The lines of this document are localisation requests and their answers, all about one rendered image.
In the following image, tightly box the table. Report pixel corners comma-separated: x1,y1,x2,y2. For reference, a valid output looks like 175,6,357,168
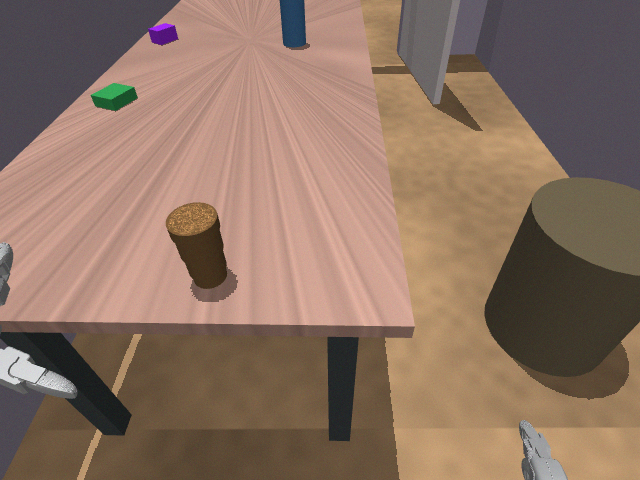
0,0,415,441

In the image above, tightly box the right robot hand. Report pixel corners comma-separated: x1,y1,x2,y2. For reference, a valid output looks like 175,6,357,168
519,420,568,480

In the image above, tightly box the left robot hand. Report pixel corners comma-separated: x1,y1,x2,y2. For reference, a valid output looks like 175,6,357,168
0,242,78,399

